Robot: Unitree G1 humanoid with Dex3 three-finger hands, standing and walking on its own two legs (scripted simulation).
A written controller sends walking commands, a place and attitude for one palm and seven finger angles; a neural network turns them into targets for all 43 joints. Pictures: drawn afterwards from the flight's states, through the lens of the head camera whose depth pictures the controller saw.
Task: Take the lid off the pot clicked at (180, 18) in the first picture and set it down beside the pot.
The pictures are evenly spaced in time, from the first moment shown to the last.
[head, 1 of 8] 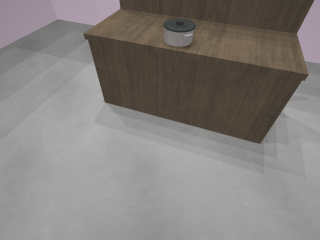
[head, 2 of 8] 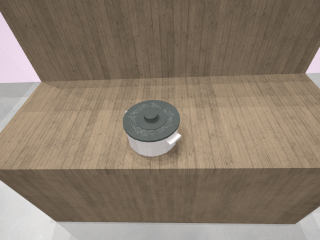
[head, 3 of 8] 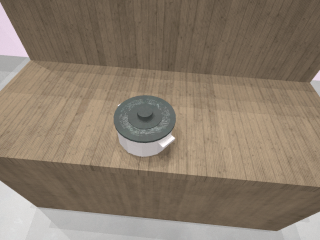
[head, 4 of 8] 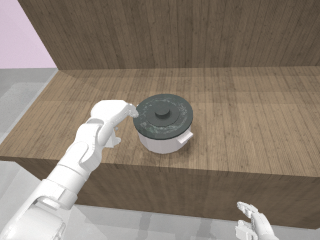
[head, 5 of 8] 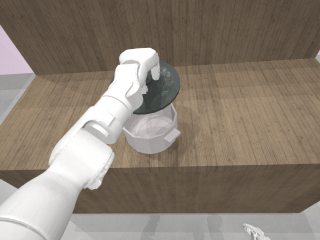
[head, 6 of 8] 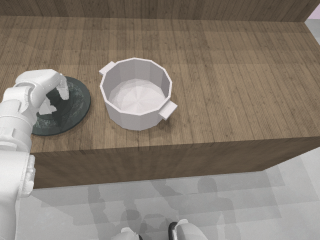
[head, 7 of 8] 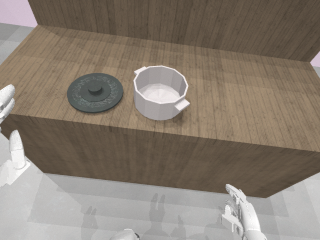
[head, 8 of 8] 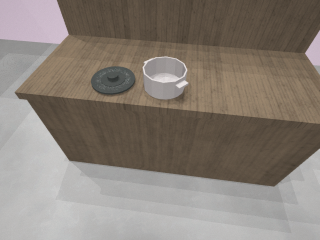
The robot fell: no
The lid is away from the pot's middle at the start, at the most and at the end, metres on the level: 0.00 0.24 0.24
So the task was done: yes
